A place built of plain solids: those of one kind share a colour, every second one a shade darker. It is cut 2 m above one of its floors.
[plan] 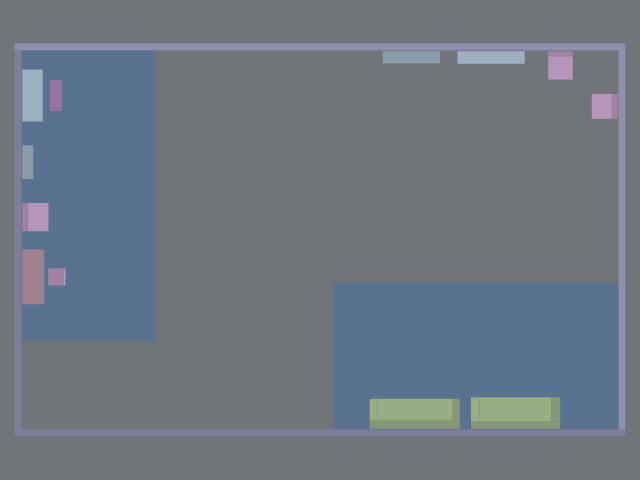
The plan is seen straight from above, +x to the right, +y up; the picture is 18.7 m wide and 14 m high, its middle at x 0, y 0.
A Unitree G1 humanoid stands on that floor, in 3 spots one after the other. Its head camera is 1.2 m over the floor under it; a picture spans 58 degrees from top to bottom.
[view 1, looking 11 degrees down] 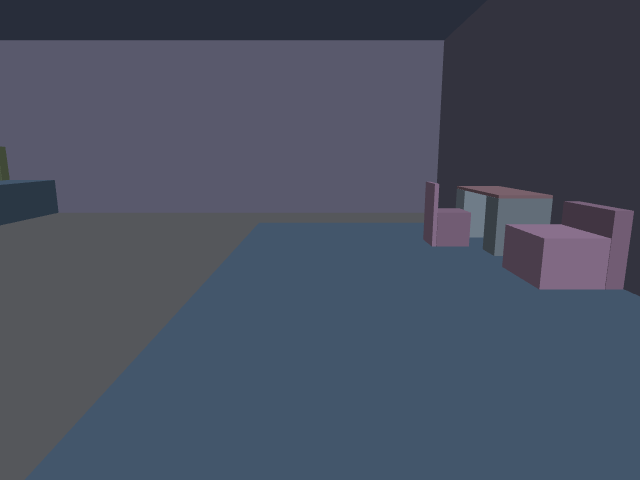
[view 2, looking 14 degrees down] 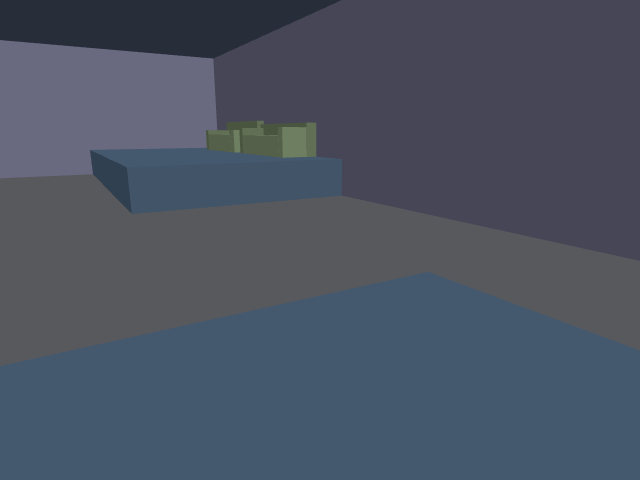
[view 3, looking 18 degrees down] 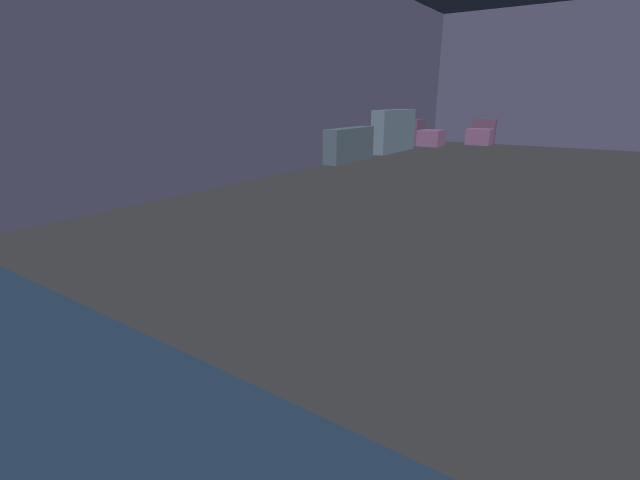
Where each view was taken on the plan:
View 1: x -5.92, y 4.87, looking -90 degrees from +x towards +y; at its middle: floor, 6.29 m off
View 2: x -7.44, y -0.26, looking -31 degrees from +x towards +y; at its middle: ground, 5.57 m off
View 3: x -5.99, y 0.30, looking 34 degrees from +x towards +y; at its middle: ground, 4.36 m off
